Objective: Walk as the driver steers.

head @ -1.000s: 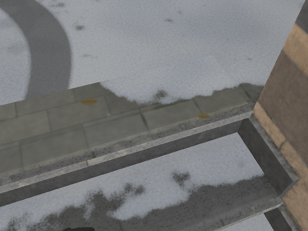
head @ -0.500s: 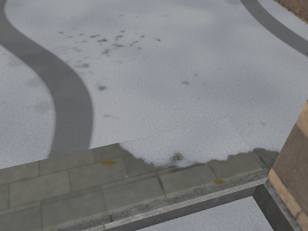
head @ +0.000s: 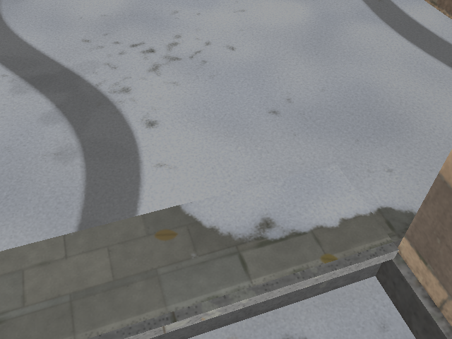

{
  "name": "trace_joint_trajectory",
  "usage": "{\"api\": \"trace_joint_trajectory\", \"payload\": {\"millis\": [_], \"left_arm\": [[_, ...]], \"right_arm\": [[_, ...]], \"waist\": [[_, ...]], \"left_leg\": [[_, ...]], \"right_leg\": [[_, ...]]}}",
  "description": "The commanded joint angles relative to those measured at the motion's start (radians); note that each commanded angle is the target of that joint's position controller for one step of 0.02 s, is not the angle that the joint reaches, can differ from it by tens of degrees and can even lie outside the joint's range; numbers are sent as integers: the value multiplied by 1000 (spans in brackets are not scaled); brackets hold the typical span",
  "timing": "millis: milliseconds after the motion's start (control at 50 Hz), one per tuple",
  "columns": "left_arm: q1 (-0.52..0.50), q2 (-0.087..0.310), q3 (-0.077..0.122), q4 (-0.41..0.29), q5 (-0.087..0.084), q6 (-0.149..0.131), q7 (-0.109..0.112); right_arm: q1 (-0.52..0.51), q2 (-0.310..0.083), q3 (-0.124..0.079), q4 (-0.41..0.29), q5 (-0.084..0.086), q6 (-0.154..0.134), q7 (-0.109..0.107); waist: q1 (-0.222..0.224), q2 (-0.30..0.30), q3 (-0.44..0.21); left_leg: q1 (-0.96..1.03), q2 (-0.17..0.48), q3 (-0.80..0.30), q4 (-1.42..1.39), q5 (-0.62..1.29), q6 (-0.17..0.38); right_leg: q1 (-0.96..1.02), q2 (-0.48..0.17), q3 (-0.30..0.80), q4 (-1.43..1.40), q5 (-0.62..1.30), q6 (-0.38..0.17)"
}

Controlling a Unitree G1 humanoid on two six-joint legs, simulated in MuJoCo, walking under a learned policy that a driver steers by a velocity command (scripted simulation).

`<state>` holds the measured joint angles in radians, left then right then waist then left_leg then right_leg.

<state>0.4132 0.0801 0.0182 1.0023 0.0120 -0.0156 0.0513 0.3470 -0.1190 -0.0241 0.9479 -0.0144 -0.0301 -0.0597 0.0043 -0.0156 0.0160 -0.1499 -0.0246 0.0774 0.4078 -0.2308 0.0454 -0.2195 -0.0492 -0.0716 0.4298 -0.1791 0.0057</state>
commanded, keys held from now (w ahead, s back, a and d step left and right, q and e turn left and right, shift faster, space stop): no key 0.76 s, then w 0.24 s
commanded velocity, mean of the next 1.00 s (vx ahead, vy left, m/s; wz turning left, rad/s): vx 0.05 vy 0.00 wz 0.00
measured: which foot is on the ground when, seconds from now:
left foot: down 0.00-1.00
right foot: down 0.00-0.84, up 0.86-1.00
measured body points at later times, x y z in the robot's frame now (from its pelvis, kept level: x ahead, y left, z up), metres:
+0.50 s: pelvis +0.00 +0.01 +0.00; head +0.01 +0.01 +0.45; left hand -0.02 +0.21 -0.16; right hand +0.00 -0.20 -0.15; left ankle +0.00 +0.09 -0.74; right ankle +0.03 -0.12 -0.74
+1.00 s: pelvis +0.04 +0.01 +0.01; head +0.04 +0.00 +0.46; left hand +0.05 +0.23 -0.15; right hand -0.03 -0.21 -0.15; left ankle -0.01 +0.09 -0.74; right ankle +0.01 -0.10 -0.65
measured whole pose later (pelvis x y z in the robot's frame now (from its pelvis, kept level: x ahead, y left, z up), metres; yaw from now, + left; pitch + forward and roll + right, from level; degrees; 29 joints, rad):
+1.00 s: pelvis +0.04 +0.01 +0.01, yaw +0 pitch +1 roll +0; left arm 0.37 0.12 0.04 1.01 0.03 -0.02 0.01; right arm 0.49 -0.15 -0.03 1.01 -0.02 -0.03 -0.05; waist -0.05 0.02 -0.03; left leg -0.10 -0.05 0.06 0.31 -0.25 0.13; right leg -0.52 -0.06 -0.09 1.16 -0.41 -0.06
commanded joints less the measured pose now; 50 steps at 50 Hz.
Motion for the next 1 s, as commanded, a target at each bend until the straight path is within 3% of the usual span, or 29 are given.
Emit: {"api": "trace_joint_trajectory", "payload": {"millis": [20,580,620,760,780,840,880,900,940,960,1000], "left_arm": [[67,39,1,-18,0,-8,0],[60,52,-4,52,-3,-9,1],[63,49,-5,55,3,-10,-2],[65,52,-7,67,-1,-12,-2],[57,58,-4,65,-8,-12,-9],[19,53,1,32,-4,-2,-14],[-17,56,6,5,7,-2,-23],[-36,50,7,-9,20,-4,-25],[-117,75,25,-57,27,-15,-40],[-133,88,34,-77,29,-21,-50],[-156,71,40,-116,23,-29,-57]], "right_arm": [[57,-40,4,-30,0,-9,7],[126,-36,25,-1,2,-22,5],[138,-27,29,8,5,-18,3],[147,-29,33,9,3,-18,2],[156,-18,37,13,0,-16,1],[166,-94,7,10,6,-2,0],[225,-136,-16,21,4,9,3],[247,-160,-27,33,7,14,2],[259,-173,-38,48,-4,8,-1],[259,-180,-42,58,-7,3,0],[225,-174,-47,72,-13,-19,5]], "waist": [[-4,6,78],[-5,6,86],[-3,-2,94],[-3,8,87],[-10,15,73],[-27,87,113],[-71,117,148],[-86,148,173],[-104,134,188],[-87,88,168],[-47,80,122]], "left_leg": [[-55,127,-137,-115,6,44],[-25,129,-146,-147,53,59],[-14,131,-147,-146,75,60],[5,133,-148,-147,101,56],[19,125,-158,-163,26,61],[6,156,-253,-230,-318,119],[24,260,-391,-295,-533,193],[18,326,-474,-327,-588,241],[61,392,-545,-372,-549,315],[93,388,-518,-371,-521,315],[119,350,-433,-332,-395,283]], "right_leg": [[-25,-83,94,-85,-11,-48],[-12,-98,83,-103,20,-37],[-21,-100,84,-113,25,-38],[-21,-102,81,-112,30,-29],[-33,-89,73,-103,-12,-27],[-144,-21,-4,23,-190,-40],[-281,-4,-45,198,-228,-55],[-358,-27,-39,322,-216,-73],[-561,-45,-12,666,-267,-68],[-634,-43,2,805,-265,-63],[-737,-44,39,1126,-248,-74]]}}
